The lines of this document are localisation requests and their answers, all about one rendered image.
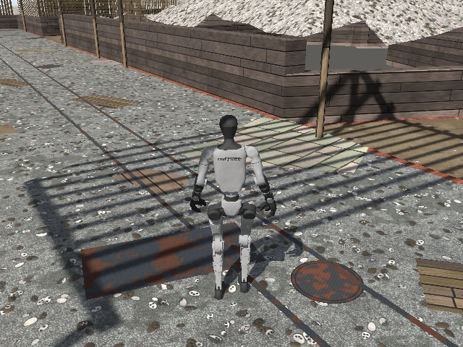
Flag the right robot forearm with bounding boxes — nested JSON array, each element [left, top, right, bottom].
[[259, 174, 274, 204]]

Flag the left robot forearm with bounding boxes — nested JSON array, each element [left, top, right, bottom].
[[191, 175, 203, 201]]

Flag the robot right upper arm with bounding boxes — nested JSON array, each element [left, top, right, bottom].
[[245, 145, 266, 186]]

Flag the robot left hand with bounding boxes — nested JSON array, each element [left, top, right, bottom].
[[190, 198, 206, 213]]

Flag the robot torso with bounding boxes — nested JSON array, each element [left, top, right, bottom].
[[213, 143, 247, 217]]

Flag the robot left upper arm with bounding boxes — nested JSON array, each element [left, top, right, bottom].
[[196, 147, 215, 187]]

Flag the humanoid robot head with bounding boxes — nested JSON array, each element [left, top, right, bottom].
[[217, 115, 242, 150]]

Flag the robot right hand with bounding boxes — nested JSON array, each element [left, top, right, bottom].
[[260, 200, 277, 218]]

